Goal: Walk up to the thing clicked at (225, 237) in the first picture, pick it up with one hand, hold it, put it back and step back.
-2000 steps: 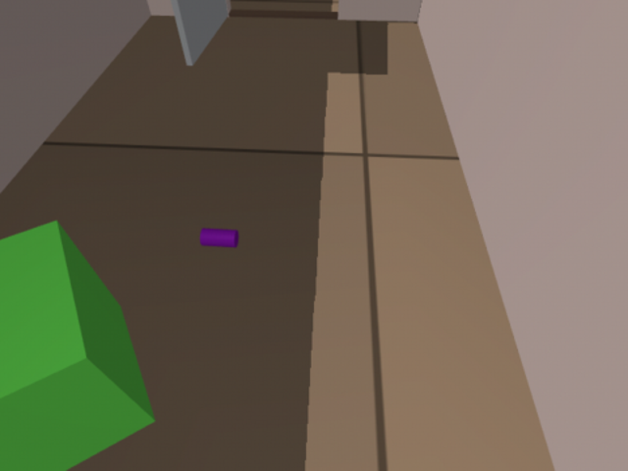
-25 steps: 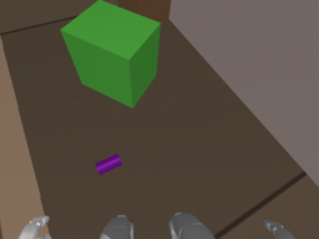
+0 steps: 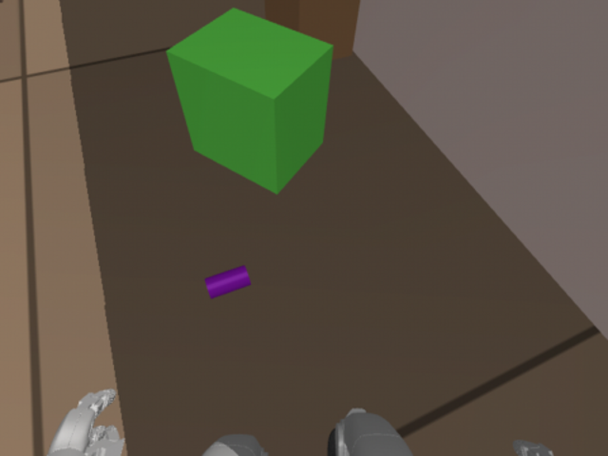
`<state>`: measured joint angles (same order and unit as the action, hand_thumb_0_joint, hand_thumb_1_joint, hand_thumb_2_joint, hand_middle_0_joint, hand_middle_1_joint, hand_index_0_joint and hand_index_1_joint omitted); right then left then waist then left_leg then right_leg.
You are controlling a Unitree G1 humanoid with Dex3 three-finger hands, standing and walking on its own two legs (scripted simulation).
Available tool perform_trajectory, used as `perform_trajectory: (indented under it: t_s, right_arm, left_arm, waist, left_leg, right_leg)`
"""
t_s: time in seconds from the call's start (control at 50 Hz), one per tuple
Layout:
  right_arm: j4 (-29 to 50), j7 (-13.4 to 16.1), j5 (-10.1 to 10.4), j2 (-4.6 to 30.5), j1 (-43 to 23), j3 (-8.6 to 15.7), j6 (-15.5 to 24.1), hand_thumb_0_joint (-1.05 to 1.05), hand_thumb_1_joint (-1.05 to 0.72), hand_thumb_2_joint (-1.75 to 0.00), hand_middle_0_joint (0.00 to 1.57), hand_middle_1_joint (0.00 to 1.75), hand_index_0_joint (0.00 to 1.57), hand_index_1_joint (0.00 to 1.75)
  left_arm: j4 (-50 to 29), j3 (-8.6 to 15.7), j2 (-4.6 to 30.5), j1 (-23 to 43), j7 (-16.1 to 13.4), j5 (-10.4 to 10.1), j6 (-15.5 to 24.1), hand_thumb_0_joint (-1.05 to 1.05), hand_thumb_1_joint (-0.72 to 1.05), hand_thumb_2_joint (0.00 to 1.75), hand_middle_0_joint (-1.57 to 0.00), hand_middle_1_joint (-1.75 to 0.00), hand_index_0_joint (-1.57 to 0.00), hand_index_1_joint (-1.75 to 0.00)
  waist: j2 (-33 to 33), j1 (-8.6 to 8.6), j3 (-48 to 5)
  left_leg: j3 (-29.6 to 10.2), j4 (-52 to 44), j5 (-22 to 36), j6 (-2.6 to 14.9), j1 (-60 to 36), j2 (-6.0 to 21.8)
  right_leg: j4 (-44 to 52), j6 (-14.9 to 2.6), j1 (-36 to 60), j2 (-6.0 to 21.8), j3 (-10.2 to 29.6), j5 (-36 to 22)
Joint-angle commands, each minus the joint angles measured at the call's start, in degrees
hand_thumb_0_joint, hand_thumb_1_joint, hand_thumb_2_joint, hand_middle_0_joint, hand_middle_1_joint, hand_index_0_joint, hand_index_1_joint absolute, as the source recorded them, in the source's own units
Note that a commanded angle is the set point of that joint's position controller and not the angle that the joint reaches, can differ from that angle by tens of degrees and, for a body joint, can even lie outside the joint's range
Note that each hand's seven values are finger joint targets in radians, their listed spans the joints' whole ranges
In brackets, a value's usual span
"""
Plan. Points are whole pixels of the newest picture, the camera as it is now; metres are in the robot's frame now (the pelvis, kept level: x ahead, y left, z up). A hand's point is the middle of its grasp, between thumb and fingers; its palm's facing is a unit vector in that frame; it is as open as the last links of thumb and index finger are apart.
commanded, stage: walk up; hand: left
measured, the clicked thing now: (227, 281) +0.65 +0.25 -0.72
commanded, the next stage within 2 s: stand in 1.12 s
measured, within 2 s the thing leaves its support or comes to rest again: neither
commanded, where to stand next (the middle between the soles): +0.30 -0.04 m, yaw +0 degrees
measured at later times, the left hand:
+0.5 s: hand out of the picture -0.01 +0.26 -0.14, palm faces +0.02 -0.93 -0.36, open 7.4 cm
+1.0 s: hand out of the picture +0.08 +0.25 -0.12, palm faces +0.00 -0.94 -0.35, open 7.4 cm
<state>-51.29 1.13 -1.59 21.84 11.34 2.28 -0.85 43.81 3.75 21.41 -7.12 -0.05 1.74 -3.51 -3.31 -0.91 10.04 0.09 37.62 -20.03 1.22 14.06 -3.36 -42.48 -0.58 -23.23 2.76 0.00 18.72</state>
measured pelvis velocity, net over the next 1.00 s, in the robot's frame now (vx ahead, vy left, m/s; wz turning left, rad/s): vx -0.03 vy -0.01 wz -0.01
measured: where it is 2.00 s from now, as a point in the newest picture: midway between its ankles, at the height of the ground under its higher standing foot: outside the picture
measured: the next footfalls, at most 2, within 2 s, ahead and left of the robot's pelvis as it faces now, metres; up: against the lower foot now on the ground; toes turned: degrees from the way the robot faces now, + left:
right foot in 0.22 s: -0.02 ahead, -0.14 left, +0.00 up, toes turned +1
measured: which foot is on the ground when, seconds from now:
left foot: down 0.00-1.00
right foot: up 0.00-0.20, down 0.22-1.00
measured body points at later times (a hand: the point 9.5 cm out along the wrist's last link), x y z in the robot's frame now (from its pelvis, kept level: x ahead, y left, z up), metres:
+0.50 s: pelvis -0.05 +0.00 +0.01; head -0.04 +0.00 +0.46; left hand -0.01 +0.31 -0.11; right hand +0.03 -0.32 -0.11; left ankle -0.02 +0.12 -0.72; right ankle -0.06 -0.15 -0.72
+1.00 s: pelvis -0.03 -0.01 +0.02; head -0.02 +0.00 +0.47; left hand +0.08 +0.30 -0.10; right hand +0.07 -0.31 -0.10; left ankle -0.02 +0.12 -0.72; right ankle -0.06 -0.14 -0.72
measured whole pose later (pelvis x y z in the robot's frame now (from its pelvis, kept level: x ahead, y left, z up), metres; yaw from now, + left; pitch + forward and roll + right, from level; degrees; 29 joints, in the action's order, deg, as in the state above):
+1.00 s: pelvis -0.03 -0.01 +0.02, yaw +0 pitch -3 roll +0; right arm -60.3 -0.5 -0.8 20.0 5.4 1.7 1.0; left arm 60.3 1.5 20.5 -5.1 0.0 0.6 1.4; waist 0.1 -0.3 3.4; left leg -2.5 27.7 -14.6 -0.2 10.4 -0.3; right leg -26.0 1.2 -6.7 0.6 1.9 16.7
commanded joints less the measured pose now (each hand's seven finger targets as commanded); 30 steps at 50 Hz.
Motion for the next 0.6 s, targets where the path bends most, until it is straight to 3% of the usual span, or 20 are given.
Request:
perform_trajectory:
  t_s: [0.0,0.02,0.06,0.1,0.14,0.18,0.2,0.22,0.24,0.26,0.3,0.36,0.4,0.42,0.44,0.46,0.48,0.54,0.56,0.58]
  right_arm:
    - [5.59,0.37,-1.09,17.99,-3.08,5.27,2.36,0.00,-0.90,-0.90,0.20,0.30,0.20,0.30]
    - [5.36,0.61,-1.04,15.34,-4.97,3.94,2.64,0.00,-0.90,-0.90,0.20,0.30,0.20,0.30]
    - [5.39,0.57,-0.86,14.26,-6.35,3.77,2.86,0.00,-0.90,-0.90,0.20,0.30,0.20,0.30]
    - [5.14,-0.15,-1.28,13.49,-5.37,3.83,2.64,0.00,-0.90,-0.90,0.20,0.30,0.20,0.30]
    - [4.72,-0.53,-1.44,14.19,-3.21,4.17,2.07,0.00,-0.90,-0.90,0.20,0.30,0.20,0.30]
    - [4.40,-0.94,-0.84,13.69,-3.04,3.88,1.04,0.00,-0.90,-0.90,0.20,0.30,0.20,0.30]
    - [4.61,-1.00,-0.25,11.52,-2.57,3.30,0.89,0.00,-0.90,-0.90,0.20,0.30,0.20,0.30]
    - [5.74,-1.35,0.43,8.24,-3.91,2.34,0.99,0.00,-0.90,-0.90,0.20,0.30,0.20,0.30]
    - [5.06,-0.79,0.26,10.14,-5.25,3.19,0.73,0.00,-0.90,-0.90,0.20,0.30,0.20,0.30]
    - [3.47,-0.87,0.41,11.61,-2.89,3.67,0.78,0.00,-0.90,-0.90,0.20,0.30,0.20,0.30]
    - [2.58,-1.34,0.91,10.84,-2.42,3.59,1.34,0.00,-0.90,-0.90,0.20,0.30,0.20,0.30]
    - [1.68,-1.81,0.38,10.15,-0.70,3.32,2.28,0.00,-0.90,-0.90,0.20,0.30,0.20,0.30]
    - [0.15,-1.77,0.20,9.30,1.61,3.60,2.85,0.00,-0.90,-0.90,0.20,0.30,0.20,0.30]
    - [-0.09,-1.44,-0.26,10.04,1.94,4.11,3.16,0.00,-0.90,-0.90,0.20,0.30,0.20,0.30]
    - [0.31,-1.09,-0.84,12.04,1.34,4.53,3.60,0.00,-0.90,-0.90,0.20,0.30,0.20,0.30]
    - [0.85,-1.17,-0.37,14.83,-1.61,4.52,3.57,0.00,-0.90,-0.90,0.20,0.30,0.20,0.30]
    - [1.34,-1.41,-0.12,15.36,-3.21,4.72,3.47,0.00,-0.90,-0.90,0.20,0.30,0.20,0.30]
    - [1.01,-1.48,0.08,12.30,-6.63,3.21,3.09,0.00,-0.90,-0.90,0.20,0.30,0.20,0.30]
    - [0.75,-1.51,0.57,10.81,-6.62,2.68,3.06,0.00,-0.90,-0.90,0.20,0.30,0.20,0.30]
    - [0.52,-1.55,0.73,10.27,-6.15,2.46,2.91,0.00,-0.90,-0.90,0.20,0.30,0.20,0.30]
  left_arm:
    - [-2.28,4.42,13.18,2.41,-0.83,-0.15,1.31,0.00,0.90,0.90,-0.20,-0.30,-0.20,-0.30]
    - [-0.80,4.15,11.39,-0.81,-0.52,-1.17,1.37,0.00,0.90,0.90,-0.20,-0.30,-0.20,-0.30]
    - [1.62,3.94,11.53,-4.97,0.08,-1.27,1.86,0.00,0.90,0.90,-0.20,-0.30,-0.20,-0.30]
    - [2.22,3.38,10.65,-4.25,0.89,-0.78,2.79,0.00,0.90,0.90,-0.20,-0.30,-0.20,-0.30]
    - [3.21,3.07,10.34,-3.64,0.87,-0.64,3.82,0.00,0.90,0.90,-0.20,-0.30,-0.20,-0.30]
    - [6.53,3.20,9.58,-6.88,0.04,-0.26,4.95,0.00,0.90,0.90,-0.20,-0.30,-0.20,-0.30]
    - [7.30,3.40,11.05,-8.76,-0.37,0.28,5.65,0.00,0.90,0.90,-0.20,-0.30,-0.20,-0.30]
    - [6.94,4.25,14.52,-8.72,-0.64,1.00,6.32,0.00,0.90,0.90,-0.20,-0.30,-0.20,-0.30]
    - [5.94,4.70,19.14,-4.98,-0.47,1.28,6.23,0.00,0.90,0.90,-0.20,-0.30,-0.20,-0.30]
    - [4.58,4.41,17.74,-0.60,-0.41,0.90,6.54,0.00,0.90,0.90,-0.20,-0.30,-0.20,-0.30]
    - [5.19,3.51,14.83,-0.82,-0.62,0.39,7.11,0.00,0.90,0.90,-0.20,-0.30,-0.20,-0.30]
    - [5.74,3.48,15.10,-1.51,-0.18,0.45,6.86,0.00,0.90,0.90,-0.20,-0.30,-0.20,-0.30]
    - [5.41,2.68,13.76,-0.26,0.11,-0.08,6.00,0.00,0.90,0.90,-0.20,-0.30,-0.20,-0.30]
    - [5.61,1.75,11.86,-1.26,0.16,-0.29,5.68,0.00,0.90,0.90,-0.20,-0.30,-0.20,-0.30]
    - [5.67,0.81,8.69,-2.35,0.25,-0.93,5.59,0.00,0.90,0.90,-0.20,-0.30,-0.20,-0.30]
    - [6.99,1.13,9.36,-2.57,0.01,-1.68,5.28,0.00,0.90,0.90,-0.20,-0.30,-0.20,-0.30]
    - [8.11,1.82,11.84,-3.49,-0.10,-1.29,5.24,0.00,0.90,0.90,-0.20,-0.30,-0.20,-0.30]
    - [9.85,1.34,9.83,-5.78,-0.16,-1.26,6.27,0.00,0.90,0.90,-0.20,-0.30,-0.20,-0.30]
    - [10.52,1.53,11.30,-6.11,-0.30,-1.09,6.69,0.00,0.90,0.90,-0.20,-0.30,-0.20,-0.30]
    - [10.57,1.71,12.53,-5.15,-0.38,-0.92,6.83,0.00,0.90,0.90,-0.20,-0.30,-0.20,-0.30]
  waist:
    - [7.60,1.17,-6.21]
    - [6.45,-1.18,-6.32]
    - [9.96,-1.84,-7.47]
    - [13.43,0.41,-8.07]
    - [14.01,1.62,-8.87]
    - [12.83,-0.38,-8.44]
    - [9.13,-1.01,-9.88]
    - [-0.78,-1.58,-8.74]
    - [-4.95,-1.84,-5.49]
    - [-1.57,0.11,-2.82]
    - [-1.42,0.41,-2.16]
    - [-6.90,0.35,-5.65]
    - [-4.76,2.04,-7.58]
    - [-2.33,2.33,-8.78]
    - [5.37,1.94,-10.27]
    - [9.11,0.19,-9.46]
    - [7.00,-0.14,-7.88]
    - [10.35,-2.04,-7.01]
    - [9.41,-2.12,-9.11]
    - [7.05,-1.25,-9.67]
  left_leg:
    - [-27.78,-21.16,2.35,14.88,10.30,24.20]
    - [-20.70,-18.91,6.76,12.14,7.56,19.22]
    - [-14.60,-18.13,1.74,9.72,6.32,16.48]
    - [-13.46,-18.42,-7.12,8.86,1.10,14.04]
    - [-13.17,-16.71,-9.20,8.86,-0.24,14.16]
    - [-10.77,-12.30,-7.36,6.67,4.05,12.60]
    - [-9.26,-7.13,-5.50,4.53,7.84,11.39]
    - [-5.90,0.11,-7.63,0.24,16.47,5.05]
    - [-5.83,9.53,-12.85,-0.87,11.25,2.92]
    - [-8.78,12.24,-10.87,-1.35,8.41,4.79]
    - [-8.34,9.91,-7.16,-1.02,9.62,3.80]
    - [-3.76,0.75,-5.71,-1.24,4.82,4.12]
    - [-1.58,-11.94,0.79,-0.78,-5.08,2.10]
    - [-4.70,-15.52,4.64,-0.22,-10.10,3.31]
    - [-17.49,-20.04,2.78,2.39,-12.25,12.10]
    - [-26.15,-23.58,-8.29,7.40,-3.98,18.67]
    - [-25.57,-23.98,-13.16,9.78,3.61,19.77]
    - [-14.72,-18.84,-1.89,4.36,4.39,12.95]
    - [-11.77,-15.54,2.83,2.12,4.09,10.03]
    - [-9.76,-13.19,2.09,0.94,3.71,7.88]
  right_leg:
    - [-20.65,-0.47,1.57,-4.15,9.85,14.88]
    - [-20.71,-0.74,0.75,-5.01,10.85,11.45]
    - [-15.15,-0.65,3.03,-5.04,7.61,8.56]
    - [-3.54,0.49,3.38,-4.05,4.11,10.06]
    - [8.03,0.55,7.37,-4.07,1.20,10.57]
    - [22.07,-0.82,16.58,-5.66,-0.59,1.87]
    - [23.47,-1.89,22.08,-3.05,4.94,0.52]
    - [26.33,-5.53,21.90,6.16,22.57,10.91]
    - [30.89,-11.72,6.83,16.08,32.91,23.56]
    - [30.47,-12.79,2.76,16.98,31.90,24.07]
    - [28.79,-10.01,5.35,12.19,23.64,15.60]
    - [25.67,-9.05,7.73,10.31,17.11,6.12]
    - [19.90,-6.36,5.06,7.17,11.47,0.67]
    - [15.45,-4.25,2.79,5.00,8.90,-3.70]
    - [8.65,-1.47,-1.03,0.82,5.19,-4.32]
    - [5.50,-0.32,2.15,-2.86,1.24,7.81]
    - [3.26,-0.51,8.77,-1.52,2.09,10.10]
    - [17.86,-1.33,15.11,-1.36,2.20,0.44]
    - [19.09,-1.95,17.02,0.21,6.00,-4.38]
    - [20.89,-2.94,16.33,2.20,9.16,-3.51]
